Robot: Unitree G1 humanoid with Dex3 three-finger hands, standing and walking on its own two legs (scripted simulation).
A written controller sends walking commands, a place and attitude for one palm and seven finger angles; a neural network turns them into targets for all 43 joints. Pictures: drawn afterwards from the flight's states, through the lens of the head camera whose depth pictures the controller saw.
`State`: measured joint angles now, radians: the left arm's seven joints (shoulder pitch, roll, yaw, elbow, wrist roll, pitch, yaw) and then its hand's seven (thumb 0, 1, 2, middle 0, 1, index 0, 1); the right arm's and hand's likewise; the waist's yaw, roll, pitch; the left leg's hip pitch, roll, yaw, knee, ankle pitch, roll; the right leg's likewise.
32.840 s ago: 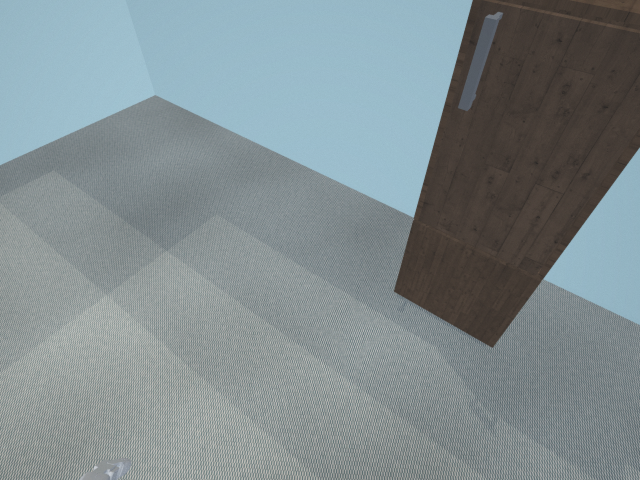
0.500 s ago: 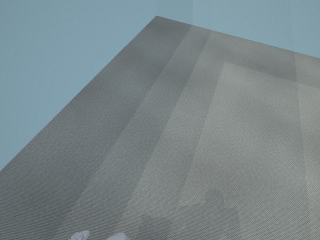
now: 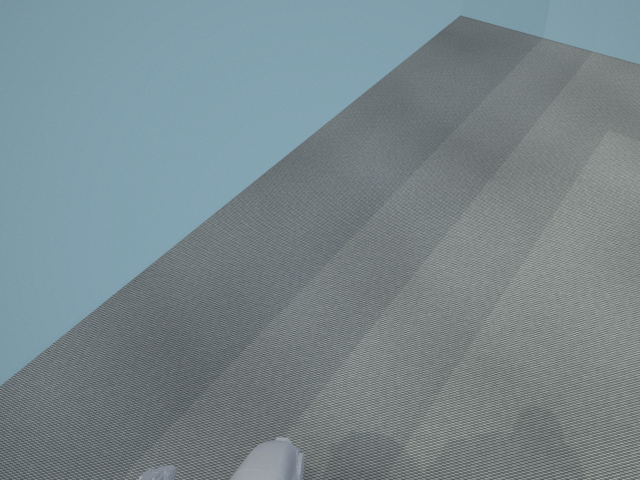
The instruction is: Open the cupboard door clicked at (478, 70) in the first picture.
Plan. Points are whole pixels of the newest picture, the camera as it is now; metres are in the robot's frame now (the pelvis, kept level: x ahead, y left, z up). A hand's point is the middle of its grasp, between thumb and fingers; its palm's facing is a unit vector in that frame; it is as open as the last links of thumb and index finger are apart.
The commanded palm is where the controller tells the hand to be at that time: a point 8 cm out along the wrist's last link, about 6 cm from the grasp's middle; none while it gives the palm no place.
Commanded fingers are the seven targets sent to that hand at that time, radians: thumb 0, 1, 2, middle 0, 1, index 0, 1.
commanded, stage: turn to face it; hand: left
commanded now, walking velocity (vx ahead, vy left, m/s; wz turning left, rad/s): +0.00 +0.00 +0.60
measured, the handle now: out of the picture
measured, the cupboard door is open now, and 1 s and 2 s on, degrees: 46 46 46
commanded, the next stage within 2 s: none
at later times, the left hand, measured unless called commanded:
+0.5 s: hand out of the picture +0.02 +0.23 -0.16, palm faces +0.33 -0.90 -0.27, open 7.4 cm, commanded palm none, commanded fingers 0.00 0.90 0.90 -0.20 -0.30 -0.20 -0.30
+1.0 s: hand out of the picture -0.06 +0.15 -0.17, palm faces +0.62 -0.75 -0.24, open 7.3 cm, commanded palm none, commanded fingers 0.00 0.90 0.90 -0.20 -0.30 -0.20 -0.30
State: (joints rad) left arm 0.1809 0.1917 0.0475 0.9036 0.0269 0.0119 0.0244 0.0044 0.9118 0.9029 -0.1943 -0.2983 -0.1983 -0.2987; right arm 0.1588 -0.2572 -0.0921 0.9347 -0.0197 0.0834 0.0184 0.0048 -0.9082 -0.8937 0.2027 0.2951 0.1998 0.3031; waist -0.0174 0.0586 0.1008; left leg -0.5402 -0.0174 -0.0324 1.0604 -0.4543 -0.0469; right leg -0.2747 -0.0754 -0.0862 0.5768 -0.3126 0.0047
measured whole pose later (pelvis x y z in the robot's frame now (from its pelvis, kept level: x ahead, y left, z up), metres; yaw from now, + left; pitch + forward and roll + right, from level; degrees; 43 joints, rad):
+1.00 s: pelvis +0.01 -0.03 +0.00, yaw +38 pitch +0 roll +1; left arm 0.23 0.20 0.06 0.92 0.03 0.00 0.02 0.00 0.92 0.90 -0.20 -0.30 -0.20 -0.30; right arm 0.13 -0.23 -0.07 0.95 -0.01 0.08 0.03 0.01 -0.91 -0.89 0.20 0.29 0.20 0.30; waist 0.00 -0.03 0.12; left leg -0.34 0.03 0.10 0.71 -0.41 -0.06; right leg -0.21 -0.17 -0.28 0.57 -0.34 0.02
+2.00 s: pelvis +0.01 -0.03 +0.00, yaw +73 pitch +1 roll +0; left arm 0.20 0.26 0.08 0.95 0.02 0.07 0.01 0.01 0.91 0.90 -0.20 -0.30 -0.20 -0.30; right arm 0.12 -0.22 -0.06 0.90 -0.02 0.03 0.00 0.00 -0.91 -0.89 0.20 0.29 0.20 0.30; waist 0.01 -0.05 0.10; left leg -0.33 -0.02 0.04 0.59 -0.28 0.03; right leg -0.44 -0.11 -0.06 1.10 -0.49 0.08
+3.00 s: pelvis +0.05 +0.00 -0.01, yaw +99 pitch -1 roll +1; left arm 0.23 0.17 0.06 0.97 0.03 -0.03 -0.01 0.00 0.91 0.90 -0.19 -0.30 -0.20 -0.30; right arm 0.26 -0.22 -0.05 1.03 -0.02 0.03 0.00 0.00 -0.92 -0.89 0.20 0.30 0.20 0.30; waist 0.02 0.05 0.04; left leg -0.33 -0.02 -0.02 0.80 -0.46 0.01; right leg -0.26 -0.07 -0.12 0.61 -0.35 0.00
